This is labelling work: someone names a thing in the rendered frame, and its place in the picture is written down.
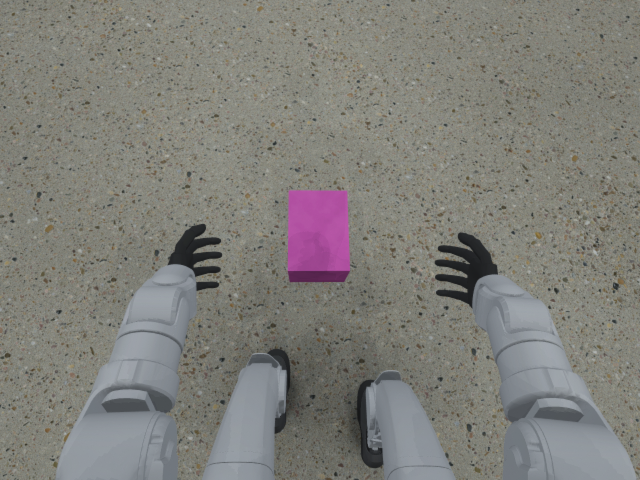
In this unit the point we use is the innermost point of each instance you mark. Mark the right robot upper arm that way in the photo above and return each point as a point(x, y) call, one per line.
point(547, 449)

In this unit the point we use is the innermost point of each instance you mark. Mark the robot right hand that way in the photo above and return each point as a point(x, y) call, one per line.
point(480, 265)

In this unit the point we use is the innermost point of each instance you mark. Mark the robot right shin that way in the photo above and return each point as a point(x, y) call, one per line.
point(375, 440)

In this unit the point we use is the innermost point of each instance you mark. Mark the left robot upper arm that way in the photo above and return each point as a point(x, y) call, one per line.
point(122, 446)

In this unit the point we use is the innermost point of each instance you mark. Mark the robot left hand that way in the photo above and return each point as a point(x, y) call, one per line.
point(187, 245)

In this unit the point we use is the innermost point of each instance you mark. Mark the robot left forearm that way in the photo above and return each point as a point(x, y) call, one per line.
point(141, 374)

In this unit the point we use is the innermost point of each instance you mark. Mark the robot right forearm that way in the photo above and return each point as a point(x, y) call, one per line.
point(537, 379)

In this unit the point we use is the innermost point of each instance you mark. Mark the right robot thigh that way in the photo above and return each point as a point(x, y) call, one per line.
point(410, 446)

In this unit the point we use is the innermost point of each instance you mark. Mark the carton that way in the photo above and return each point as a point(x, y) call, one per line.
point(318, 236)

